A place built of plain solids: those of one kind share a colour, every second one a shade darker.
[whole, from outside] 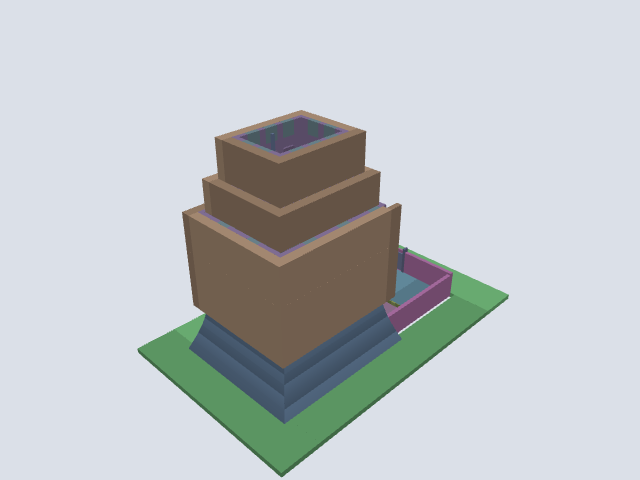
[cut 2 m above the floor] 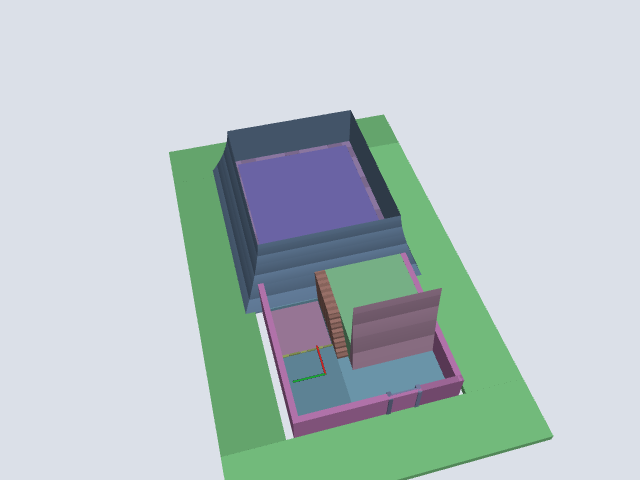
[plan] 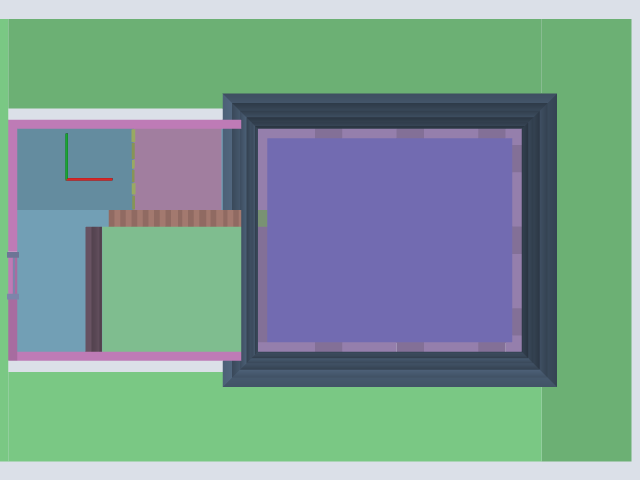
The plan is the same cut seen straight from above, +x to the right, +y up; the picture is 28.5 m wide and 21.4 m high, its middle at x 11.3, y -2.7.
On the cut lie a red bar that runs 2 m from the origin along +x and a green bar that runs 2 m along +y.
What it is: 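A castle tower; a broad house of two floors, an attic in its roof, a lookout on its ridge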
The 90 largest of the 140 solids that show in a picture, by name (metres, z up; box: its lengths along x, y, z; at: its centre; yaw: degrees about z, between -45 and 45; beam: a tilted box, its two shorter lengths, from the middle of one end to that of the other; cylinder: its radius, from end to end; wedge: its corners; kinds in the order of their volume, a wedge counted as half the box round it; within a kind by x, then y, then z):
{
 "floor_storey_1": {"box": [10.92, 9.1, 6.03], "at": [14.41, -2.71, 2.22]},
 "wall_fill_storey_1": {"box": [1.3, 0.5, 5.69], "at": [8.28, 2.91, 7.72]},
 "wall_fill_storey_2": {"box": [1.3, 0.5, 3.54], "at": [8.28, 2.91, 12.33]},
 "wall_fill_storey_3": {"box": [0.9, 5.46, 3.44], "at": [10.32, -2.71, 18.76]},
 "wall_fill_storey_4": {"box": [10.9, 0.9, 2.94], "at": [14.41, -6.8, 15.57]},
 "wall_fill_storey_5": {"box": [9.08, 0.9, 3.44], "at": [14.41, -5.89, 18.76]},
 "wall_fill_storey_6": {"box": [9.08, 0.9, 3.44], "at": [14.41, 0.47, 18.76]},
 "wall_fill_storey_7": {"box": [10.9, 0.9, 2.94], "at": [14.41, 1.38, 15.57]},
 "wall_fill_storey_8": {"box": [12.26, 0.9, 5.69], "at": [15.06, -8.13, 7.72]},
 "wall_fill_storey_9": {"box": [12.26, 0.9, 3.54], "at": [15.06, -8.13, 12.33]},
 "wall_fill_storey_10": {"box": [12.26, 0.9, 5.69], "at": [15.06, 2.71, 7.72]},
 "wall_fill_storey_11": {"box": [12.26, 0.9, 3.54], "at": [15.06, 2.71, 12.33]},
 "wall_fill_storey_12": {"box": [0.9, 5.46, 3.44], "at": [18.5, -2.71, 18.76]},
 "wall_fill_storey_13": {"box": [0.9, 7.28, 2.94], "at": [19.41, -2.71, 15.57]},
 "wall_fill_storey_14": {"box": [0.9, 9.94, 5.69], "at": [20.74, -2.71, 7.72]},
 "wall_fill_storey_15": {"box": [0.9, 9.94, 3.54], "at": [20.74, -2.71, 12.33]},
 "wall_court_mass_right_1": {"box": [6.95, 5.57, 6.28], "at": [5.06, -4.9, 3.04]},
 "wall_storey_1": {"box": [0.42, 5.57, 10.97], "at": [8.74, -4.9, 5.08]},
 "wall_storey_2": {"box": [0.42, 3.62, 10.97], "at": [8.74, 0.45, 5.08]},
 "wall_storey_3": {"box": [2.54, 0.42, 10.97], "at": [9.8, -7.47, 5.08]},
 "wall_storey_4": {"box": [2.54, 0.42, 10.97], "at": [9.8, 2.05, 5.08]},
 "wall_storey_5": {"box": [0.42, 1.21, 3.44], "at": [10.98, -4.84, 18.76]},
 "wall_storey_6": {"box": [1.21, 0.42, 3.44], "at": [11.38, -5.23, 18.76]},
 "wall_storey_7": {"box": [1.22, 0.42, 6.48], "at": [11.68, -7.47, 2.84]},
 "wall_storey_8": {"box": [1.22, 0.42, 6.48], "at": [11.68, 2.05, 2.84]},
 "wall_storey_9": {"box": [2.42, 0.42, 3.54], "at": [11.68, 2.05, 12.33]},
 "wall_storey_10": {"box": [2.42, 0.42, 10.97], "at": [13.5, -7.47, 5.08]},
 "wall_storey_11": {"box": [2.42, 0.42, 10.97], "at": [13.5, 2.05, 5.08]},
 "wall_storey_12": {"box": [1.22, 0.42, 6.48], "at": [15.32, -7.47, 2.84]},
 "wall_storey_13": {"box": [1.22, 0.42, 6.48], "at": [15.32, 2.05, 2.84]},
 "wall_storey_14": {"box": [2.42, 0.42, 3.54], "at": [15.32, 2.05, 12.33]},
 "wall_storey_15": {"box": [2.42, 0.42, 10.97], "at": [17.14, -7.47, 5.08]},
 "wall_storey_16": {"box": [2.42, 0.42, 10.97], "at": [17.14, 2.05, 5.08]},
 "wall_storey_17": {"box": [1.21, 0.42, 3.44], "at": [17.45, -5.23, 18.76]},
 "wall_storey_18": {"box": [1.22, 0.42, 6.48], "at": [18.96, -7.47, 2.84]},
 "wall_storey_19": {"box": [1.22, 0.42, 6.48], "at": [18.96, 2.05, 2.84]},
 "wall_storey_20": {"box": [2.54, 0.42, 3.54], "at": [19.02, 2.05, 12.33]},
 "wall_storey_21": {"box": [0.72, 0.42, 10.97], "at": [19.93, -7.47, 5.08]},
 "wall_storey_22": {"box": [0.72, 0.42, 10.97], "at": [19.93, 2.05, 5.08]},
 "wall_storey_23": {"box": [0.42, 0.72, 10.97], "at": [20.08, -7.32, 5.08]},
 "wall_storey_24": {"box": [0.42, 2.54, 3.54], "at": [20.08, -6.41, 12.33]},
 "wall_storey_25": {"box": [0.42, 1.22, 6.48], "at": [20.08, -6.35, 2.84]},
 "wall_storey_26": {"box": [0.42, 2.42, 10.97], "at": [20.08, -4.53, 5.08]},
 "wall_storey_27": {"box": [0.42, 1.22, 6.48], "at": [20.08, -2.71, 2.84]},
 "wall_storey_28": {"box": [0.42, 2.42, 3.54], "at": [20.08, -2.71, 12.33]},
 "wall_storey_29": {"box": [0.42, 2.42, 10.97], "at": [20.08, -0.89, 5.08]},
 "wall_storey_30": {"box": [0.42, 1.22, 6.48], "at": [20.08, 0.93, 2.84]},
 "wall_storey_31": {"box": [0.42, 2.54, 3.54], "at": [20.08, 0.99, 12.33]},
 "wall_storey_32": {"box": [0.42, 0.72, 10.97], "at": [20.08, 1.9, 5.08]},
 "ground_garden_1": {"box": [4.0, 19.74, 0.5], "at": [-4.59, -2.71, -0.27]},
 "ground_garden_2": {"box": [23.79, 4.0, 0.5], "at": [9.3, -10.58, -0.27]},
 "ground_garden_3": {"box": [23.79, 4.0, 0.5], "at": [9.3, 5.16, -0.27]},
 "ground_garden_4": {"box": [4.0, 19.74, 0.5], "at": [23.19, -2.71, -0.27]},
 "base_stones_1": {"wedge": [[6.96, -9.25, -0.25], [6.96, -9.25, 0.0], [7.38, -8.83, -0.25], [7.38, -8.83, 0.95], [21.45, -8.83, -0.25], [21.45, -8.83, 0.95], [21.86, -9.25, -0.25], [21.86, -9.25, 0.0]]},
 "base_stones_2": {"wedge": [[6.96, -9.25, -0.25], [6.96, -9.25, 0.0], [6.96, 3.83, -0.25], [6.96, 3.83, 0.0], [7.38, -8.83, -0.25], [7.38, -8.83, 0.95], [7.38, 3.41, -0.25], [7.38, 3.41, 0.95]]},
 "base_stones_3": {"wedge": [[6.96, 3.83, -0.25], [6.96, 3.83, 0.0], [7.38, 3.41, -0.25], [7.38, 3.41, 0.95], [21.45, 3.41, -0.25], [21.45, 3.41, 0.95], [21.86, 3.83, -0.25], [21.86, 3.83, 0.0]]},
 "base_stones_4": {"wedge": [[7.38, -8.83, -0.25], [7.38, -8.83, 0.95], [7.73, -8.48, -0.25], [7.73, -8.48, 1.85], [21.09, -8.48, -0.25], [21.09, -8.48, 1.85], [21.45, -8.83, -0.25], [21.45, -8.83, 0.95]]},
 "base_stones_5": {"wedge": [[7.38, -8.83, -0.25], [7.38, -8.83, 0.95], [7.38, 3.41, -0.25], [7.38, 3.41, 0.95], [7.73, -8.48, -0.25], [7.73, -8.48, 1.85], [7.73, 3.06, -0.25], [7.73, 3.06, 1.85]]},
 "base_stones_6": {"wedge": [[7.38, 3.41, -0.25], [7.38, 3.41, 0.95], [7.73, 3.06, -0.25], [7.73, 3.06, 1.85], [21.09, 3.06, -0.25], [21.09, 3.06, 1.85], [21.45, 3.41, -0.25], [21.45, 3.41, 0.95]]},
 "base_stones_7": {"wedge": [[7.73, -8.48, -0.25], [7.73, -8.48, 1.85], [8.02, -8.19, -0.25], [8.02, -8.19, 2.7], [20.81, -8.19, -0.25], [20.81, -8.19, 2.7], [21.09, -8.48, -0.25], [21.09, -8.48, 1.85]]},
 "base_stones_8": {"wedge": [[7.73, -8.48, -0.25], [7.73, -8.48, 1.85], [7.73, 3.06, -0.25], [7.73, 3.06, 1.85], [8.02, -8.19, -0.25], [8.02, -8.19, 2.7], [8.02, 2.77, -0.25], [8.02, 2.77, 2.7]]},
 "base_stones_9": {"wedge": [[7.73, 3.06, -0.25], [7.73, 3.06, 1.85], [8.02, 2.77, -0.25], [8.02, 2.77, 2.7], [20.81, 2.77, -0.25], [20.81, 2.77, 2.7], [21.09, 3.06, -0.25], [21.09, 3.06, 1.85]]},
 "base_stones_10": {"wedge": [[8.02, -8.19, -0.25], [8.02, -8.19, 2.7], [8.25, -7.97, -0.25], [8.25, -7.97, 3.49], [20.58, -7.97, -0.25], [20.58, -7.97, 3.49], [20.81, -8.19, -0.25], [20.81, -8.19, 2.7]]},
 "base_stones_11": {"wedge": [[8.02, -8.19, -0.25], [8.02, -8.19, 2.7], [8.02, 2.77, -0.25], [8.02, 2.77, 2.7], [8.25, -7.97, -0.25], [8.25, -7.97, 3.49], [8.25, 2.55, -0.25], [8.25, 2.55, 3.49]]},
 "base_stones_12": {"wedge": [[8.02, 2.77, -0.25], [8.02, 2.77, 2.7], [8.25, 2.55, -0.25], [8.25, 2.55, 3.49], [20.58, 2.55, -0.25], [20.58, 2.55, 3.49], [20.81, 2.77, -0.25], [20.81, 2.77, 2.7]]},
 "base_stones_13": {"wedge": [[8.25, -7.97, -0.25], [8.25, -7.97, 3.49], [8.41, -7.81, -0.25], [8.41, -7.81, 4.2], [20.42, -7.81, -0.25], [20.42, -7.81, 4.2], [20.58, -7.97, -0.25], [20.58, -7.97, 3.49]]},
 "base_stones_14": {"wedge": [[8.25, -7.97, -0.25], [8.25, -7.97, 3.49], [8.25, 2.55, -0.25], [8.25, 2.55, 3.49], [8.41, -7.81, -0.25], [8.41, -7.81, 4.2], [8.41, 2.39, -0.25], [8.41, 2.39, 4.2]]},
 "base_stones_15": {"wedge": [[8.25, 2.55, -0.25], [8.25, 2.55, 3.49], [8.41, 2.39, -0.25], [8.41, 2.39, 4.2], [20.42, 2.39, -0.25], [20.42, 2.39, 4.2], [20.58, 2.55, -0.25], [20.58, 2.55, 3.49]]},
 "base_stones_16": {"wedge": [[8.41, -7.81, -0.25], [8.41, -7.81, 4.2], [8.5, -7.71, -0.25], [8.5, -7.71, 4.81], [20.33, -7.71, -0.25], [20.33, -7.71, 4.81], [20.42, -7.81, -0.25], [20.42, -7.81, 4.2]]},
 "base_stones_17": {"wedge": [[8.41, -7.81, -0.25], [8.41, -7.81, 4.2], [8.41, 2.39, -0.25], [8.41, 2.39, 4.2], [8.5, -7.71, -0.25], [8.5, -7.71, 4.81], [8.5, 2.29, -0.25], [8.5, 2.29, 4.81]]},
 "base_stones_18": {"wedge": [[8.41, 2.39, -0.25], [8.41, 2.39, 4.2], [8.5, 2.29, -0.25], [8.5, 2.29, 4.81], [20.33, 2.29, -0.25], [20.33, 2.29, 4.81], [20.42, 2.39, -0.25], [20.42, 2.39, 4.2]]},
 "base_stones_19": {"wedge": [[20.33, -7.71, -0.25], [20.33, -7.71, 4.81], [20.33, 2.29, -0.25], [20.33, 2.29, 4.81], [20.42, -7.81, -0.25], [20.42, -7.81, 4.2], [20.42, 2.39, -0.25], [20.42, 2.39, 4.2]]},
 "base_stones_20": {"wedge": [[20.42, -7.81, -0.25], [20.42, -7.81, 4.2], [20.42, 2.39, -0.25], [20.42, 2.39, 4.2], [20.58, -7.97, -0.25], [20.58, -7.97, 3.49], [20.58, 2.55, -0.25], [20.58, 2.55, 3.49]]},
 "base_stones_21": {"wedge": [[20.58, -7.97, -0.25], [20.58, -7.97, 3.49], [20.58, 2.55, -0.25], [20.58, 2.55, 3.49], [20.81, -8.19, -0.25], [20.81, -8.19, 2.7], [20.81, 2.77, -0.25], [20.81, 2.77, 2.7]]},
 "base_stones_22": {"wedge": [[20.81, -8.19, -0.25], [20.81, -8.19, 2.7], [20.81, 2.77, -0.25], [20.81, 2.77, 2.7], [21.09, -8.48, -0.25], [21.09, -8.48, 1.85], [21.09, 3.06, -0.25], [21.09, 3.06, 1.85]]},
 "base_stones_23": {"wedge": [[21.09, -8.48, -0.25], [21.09, -8.48, 1.85], [21.09, 3.06, -0.25], [21.09, 3.06, 1.85], [21.45, -8.83, -0.25], [21.45, -8.83, 0.95], [21.45, 3.41, -0.25], [21.45, 3.41, 0.95]]},
 "base_stones_24": {"wedge": [[21.45, -8.83, -0.25], [21.45, -8.83, 0.95], [21.45, 3.41, -0.25], [21.45, 3.41, 0.95], [21.86, -9.25, -0.25], [21.86, -9.25, 0.0], [21.86, 3.83, -0.25], [21.86, 3.83, 0.0]]},
 "floor_court_1": {"box": [5.18, 3.62, 0.8], "at": [0.39, 0.45, -0.4]},
 "floor_court_2": {"box": [10.73, 6.32, 0.8], "at": [3.17, -4.52, -0.4]},
 "floor_court_3": {"box": [1.62, 3.62, 0.8], "at": [7.72, 0.45, -0.4]},
 "wall_court_1": {"box": [0.4, 2.73, 2.9], "at": [-2.4, -6.72, 1.05]},
 "wall_court_2": {"box": [0.4, 5.89, 2.9], "at": [-2.4, -0.29, 1.05]},
 "wall_court_3": {"box": [11.13, 0.4, 2.7], "at": [2.97, -7.88, 0.95]},
 "wall_court_4": {"box": [11.13, 0.4, 2.7], "at": [2.97, 2.46, 0.95]},
 "floor_court_pond_left_1": {"box": [3.94, 3.62, 0.5], "at": [4.95, 0.45, -0.55]},
 "base_stones_mass_right_1": {"wedge": [[0.84, -7.68, -0.25], [0.84, -7.68, 0.0], [0.84, -2.11, -0.25], [0.84, -2.11, 0.0], [1.11, -7.68, -0.25], [1.11, -7.68, 1.64], [1.11, -2.11, -0.25], [1.11, -2.11, 1.64]]},
 "base_stones_mass_right_2": {"wedge": [[1.11, -7.68, -0.25], [1.11, -7.68, 1.64], [1.11, -2.11, -0.25], [1.11, -2.11, 1.64], [1.32, -7.68, -0.25], [1.32, -7.68, 3.13], [1.32, -2.11, -0.25], [1.32, -2.11, 3.13]]},
 "base_stones_mass_right_3": {"wedge": [[1.32, -7.68, -0.25], [1.32, -7.68, 3.13], [1.32, -2.11, -0.25], [1.32, -2.11, 3.13], [1.47, -7.68, -0.25], [1.47, -7.68, 4.43], [1.47, -2.11, -0.25], [1.47, -2.11, 4.43]]},
 "base_stones_mass_right_4": {"wedge": [[1.47, -7.68, -0.25], [1.47, -7.68, 4.43], [1.47, -2.11, -0.25], [1.47, -2.11, 4.43], [1.56, -7.68, -0.25], [1.56, -7.68, 5.51], [1.56, -2.11, -0.25], [1.56, -2.11, 5.51]]},
 "floor_sill_storey_1": {"box": [0.42, 0.75, 6.03], "at": [8.74, -1.74, 2.22]}
}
